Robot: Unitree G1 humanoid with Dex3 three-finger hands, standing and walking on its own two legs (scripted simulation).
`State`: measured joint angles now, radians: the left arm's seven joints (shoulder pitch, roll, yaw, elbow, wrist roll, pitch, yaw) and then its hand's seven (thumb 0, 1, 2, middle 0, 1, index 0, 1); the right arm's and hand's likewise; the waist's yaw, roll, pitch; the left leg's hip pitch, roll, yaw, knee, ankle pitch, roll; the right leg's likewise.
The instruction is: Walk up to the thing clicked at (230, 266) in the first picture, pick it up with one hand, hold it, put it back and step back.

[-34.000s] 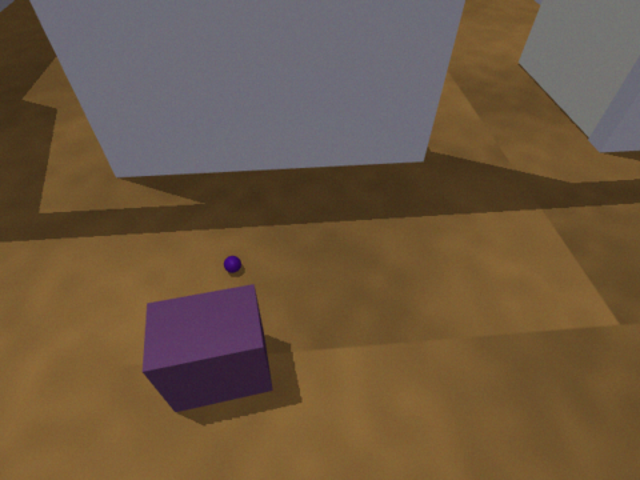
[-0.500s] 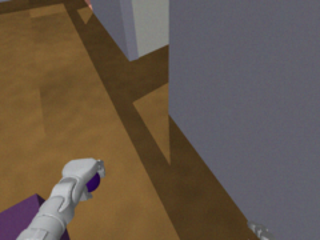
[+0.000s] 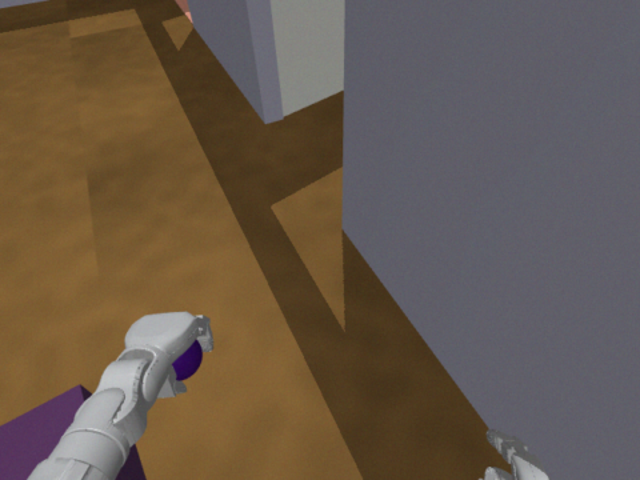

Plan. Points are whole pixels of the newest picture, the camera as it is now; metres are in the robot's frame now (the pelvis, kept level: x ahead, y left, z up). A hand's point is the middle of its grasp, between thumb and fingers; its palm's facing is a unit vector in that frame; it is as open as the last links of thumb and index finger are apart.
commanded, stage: hold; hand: left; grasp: from above
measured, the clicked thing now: (178, 356) +0.31 +0.22 -0.05
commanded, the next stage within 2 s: crouch in 0.38 s
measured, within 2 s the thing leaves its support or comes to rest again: neither
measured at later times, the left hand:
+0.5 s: hand (174, 362) +0.30 +0.22 -0.04, palm faces -0.47 -0.06 -0.88, open 8.6 cm
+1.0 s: hand (194, 390) +0.31 +0.23 -0.17, palm faces -0.46 +0.02 -0.89, open 8.5 cm
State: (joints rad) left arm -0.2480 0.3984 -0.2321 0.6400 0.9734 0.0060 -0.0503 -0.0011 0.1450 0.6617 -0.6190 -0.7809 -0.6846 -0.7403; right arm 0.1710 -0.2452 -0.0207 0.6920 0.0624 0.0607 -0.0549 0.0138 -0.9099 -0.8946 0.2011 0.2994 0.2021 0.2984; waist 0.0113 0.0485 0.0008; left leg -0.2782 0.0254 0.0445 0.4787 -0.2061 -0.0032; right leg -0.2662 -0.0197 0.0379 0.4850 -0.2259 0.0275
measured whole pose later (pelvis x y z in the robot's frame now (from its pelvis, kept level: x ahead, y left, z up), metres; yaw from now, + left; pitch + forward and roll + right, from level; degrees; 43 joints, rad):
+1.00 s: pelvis -0.01 +0.00 -0.06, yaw +1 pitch +16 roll -1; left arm -0.44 0.38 -0.16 1.05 1.17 -0.09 0.29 0.00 0.16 0.64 -0.61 -0.79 -0.68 -0.75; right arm 0.19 -0.27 -0.07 0.71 0.00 0.05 0.00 0.01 -0.90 -0.89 0.20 0.30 0.20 0.30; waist -0.06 0.00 -0.09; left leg -0.87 0.04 -0.01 0.98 -0.39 -0.01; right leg -0.83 -0.01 0.00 0.96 -0.41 0.03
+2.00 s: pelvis -0.06 +0.00 -0.36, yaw -3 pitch +38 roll -7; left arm -0.84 0.60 0.07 1.35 1.22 -0.13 0.41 -0.01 0.12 0.56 -0.72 -0.69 -0.80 -0.64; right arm 0.13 -0.25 -0.02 0.75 -0.12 -0.07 0.10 0.01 -0.91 -0.90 0.20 0.30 0.20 0.30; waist -0.19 0.01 -0.13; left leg -2.14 0.03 -0.11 2.14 -0.67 -0.01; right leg -2.05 0.02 -0.04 2.09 -0.70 0.04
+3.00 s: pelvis -0.06 +0.00 -0.46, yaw -7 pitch +34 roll -8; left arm -0.91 0.74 0.16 1.52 1.29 -0.22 0.52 -0.01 0.13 0.52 -0.73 -0.67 -0.81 -0.62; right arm 0.09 -0.27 0.06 0.78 -0.19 -0.08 0.15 0.00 -0.91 -0.89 0.20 0.30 0.20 0.30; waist -0.24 -0.05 0.01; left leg -2.37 0.03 -0.17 2.45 -0.68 -0.03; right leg -2.28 0.05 -0.07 2.38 -0.70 0.05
